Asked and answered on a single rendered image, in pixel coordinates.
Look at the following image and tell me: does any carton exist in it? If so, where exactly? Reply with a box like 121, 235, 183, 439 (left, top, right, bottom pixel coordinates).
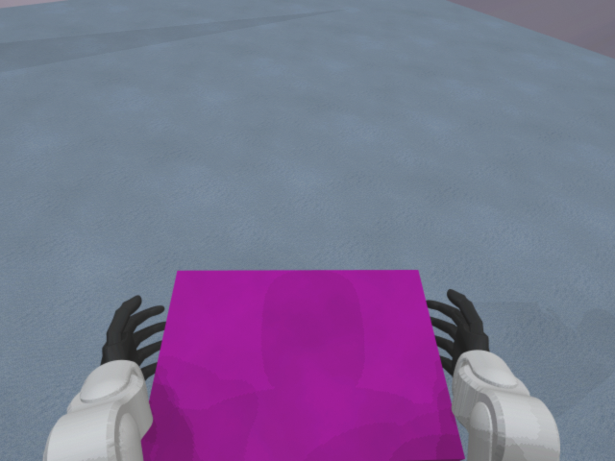
141, 270, 465, 461

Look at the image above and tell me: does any right robot hand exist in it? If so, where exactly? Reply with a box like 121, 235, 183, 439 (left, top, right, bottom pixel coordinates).
426, 289, 490, 376

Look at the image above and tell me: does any left robot hand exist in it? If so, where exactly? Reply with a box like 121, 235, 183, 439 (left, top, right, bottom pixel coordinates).
100, 295, 166, 380

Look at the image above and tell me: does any right robot forearm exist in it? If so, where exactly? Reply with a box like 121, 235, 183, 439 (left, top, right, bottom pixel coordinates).
452, 350, 560, 461

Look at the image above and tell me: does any left robot forearm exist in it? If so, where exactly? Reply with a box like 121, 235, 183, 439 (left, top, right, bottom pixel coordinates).
42, 360, 153, 461

